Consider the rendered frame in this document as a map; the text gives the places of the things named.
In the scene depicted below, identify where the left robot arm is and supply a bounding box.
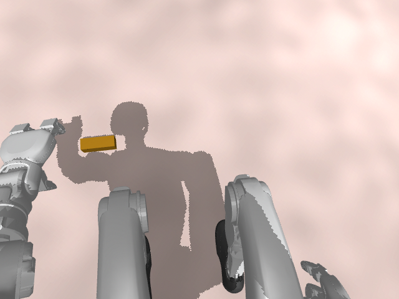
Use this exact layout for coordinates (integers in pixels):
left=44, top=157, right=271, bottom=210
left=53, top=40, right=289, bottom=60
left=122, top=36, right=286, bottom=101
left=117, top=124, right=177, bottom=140
left=0, top=159, right=42, bottom=299

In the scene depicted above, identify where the small box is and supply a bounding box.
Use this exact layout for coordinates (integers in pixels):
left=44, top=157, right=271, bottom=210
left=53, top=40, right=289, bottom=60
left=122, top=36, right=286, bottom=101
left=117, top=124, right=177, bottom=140
left=80, top=135, right=117, bottom=153

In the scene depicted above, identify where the left robot hand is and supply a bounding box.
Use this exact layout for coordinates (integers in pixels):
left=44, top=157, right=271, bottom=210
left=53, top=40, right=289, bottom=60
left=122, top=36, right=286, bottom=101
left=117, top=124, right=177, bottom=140
left=0, top=118, right=65, bottom=192

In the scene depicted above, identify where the right robot hand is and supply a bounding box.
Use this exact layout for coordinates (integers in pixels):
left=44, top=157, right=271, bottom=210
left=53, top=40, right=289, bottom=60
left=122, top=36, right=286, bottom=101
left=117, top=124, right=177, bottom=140
left=300, top=261, right=350, bottom=299

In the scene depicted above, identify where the right robot foot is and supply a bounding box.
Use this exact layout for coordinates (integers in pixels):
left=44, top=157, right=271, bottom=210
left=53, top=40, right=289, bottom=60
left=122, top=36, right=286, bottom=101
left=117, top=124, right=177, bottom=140
left=215, top=219, right=244, bottom=293

